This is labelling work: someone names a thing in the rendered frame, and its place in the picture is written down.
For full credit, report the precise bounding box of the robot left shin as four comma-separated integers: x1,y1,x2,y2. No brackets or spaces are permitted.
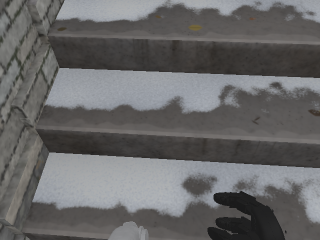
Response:
123,221,138,228

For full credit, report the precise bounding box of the right robot hand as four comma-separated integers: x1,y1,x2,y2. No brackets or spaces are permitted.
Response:
207,191,287,240

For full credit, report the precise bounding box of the left robot thigh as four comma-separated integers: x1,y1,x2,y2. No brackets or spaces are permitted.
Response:
108,225,149,240

